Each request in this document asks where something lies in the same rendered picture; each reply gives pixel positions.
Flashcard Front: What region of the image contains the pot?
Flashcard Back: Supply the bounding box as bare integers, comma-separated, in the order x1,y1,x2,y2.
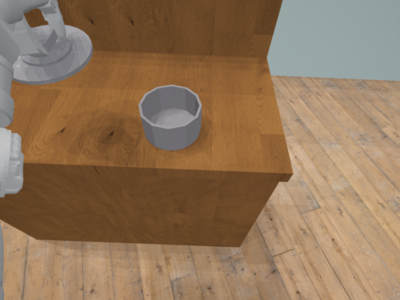
138,84,202,151

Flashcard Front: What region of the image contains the robot left forearm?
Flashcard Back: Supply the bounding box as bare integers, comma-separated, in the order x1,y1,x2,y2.
0,0,24,128

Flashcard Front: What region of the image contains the robot left upper arm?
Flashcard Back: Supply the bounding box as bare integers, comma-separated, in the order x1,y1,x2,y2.
0,128,24,300

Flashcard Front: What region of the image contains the knob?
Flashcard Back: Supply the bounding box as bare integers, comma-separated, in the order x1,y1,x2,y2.
31,27,58,52

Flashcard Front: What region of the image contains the lid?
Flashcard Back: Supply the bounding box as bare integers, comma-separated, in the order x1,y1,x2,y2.
12,25,93,85

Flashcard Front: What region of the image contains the table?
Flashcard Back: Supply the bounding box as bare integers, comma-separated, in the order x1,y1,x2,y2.
0,0,293,248

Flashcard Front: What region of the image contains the robot left hand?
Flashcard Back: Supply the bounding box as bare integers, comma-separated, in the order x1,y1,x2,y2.
13,0,66,58

